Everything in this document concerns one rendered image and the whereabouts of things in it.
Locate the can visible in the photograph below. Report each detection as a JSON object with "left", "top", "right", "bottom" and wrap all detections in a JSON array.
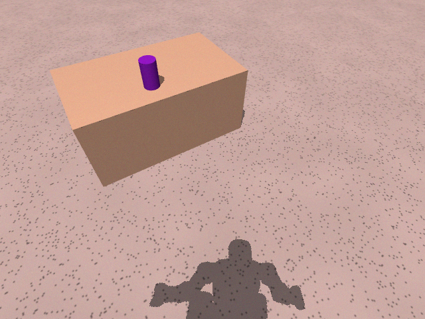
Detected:
[{"left": 138, "top": 55, "right": 160, "bottom": 90}]

